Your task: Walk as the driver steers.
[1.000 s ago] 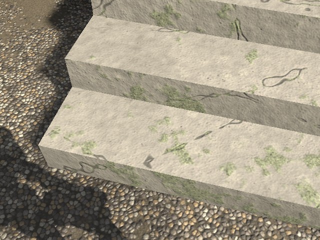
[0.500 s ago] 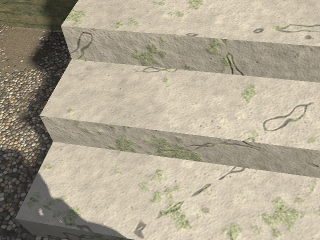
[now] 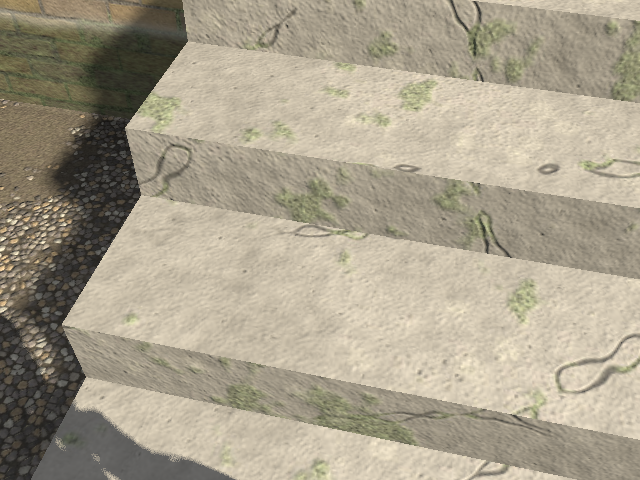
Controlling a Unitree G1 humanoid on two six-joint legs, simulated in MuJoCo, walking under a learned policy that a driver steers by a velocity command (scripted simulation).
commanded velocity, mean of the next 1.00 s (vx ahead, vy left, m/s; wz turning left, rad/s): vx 0.50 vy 0.00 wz -0.03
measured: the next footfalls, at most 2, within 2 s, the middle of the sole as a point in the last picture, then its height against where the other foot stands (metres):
right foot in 0.38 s outside the picture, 0.18 m higher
left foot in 0.96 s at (286, 301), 0.18 m higher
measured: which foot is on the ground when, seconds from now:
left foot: down 0.00-0.42, up 0.44-0.94, down 0.96-1.00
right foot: up 0.00-0.36, down 0.38-1.00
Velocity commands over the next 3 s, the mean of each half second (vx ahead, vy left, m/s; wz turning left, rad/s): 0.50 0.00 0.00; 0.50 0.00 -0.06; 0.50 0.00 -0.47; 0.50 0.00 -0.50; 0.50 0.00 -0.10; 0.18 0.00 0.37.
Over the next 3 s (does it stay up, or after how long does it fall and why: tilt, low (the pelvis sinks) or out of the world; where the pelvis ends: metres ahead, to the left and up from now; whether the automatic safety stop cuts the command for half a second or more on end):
stays up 1.58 -0.44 0.87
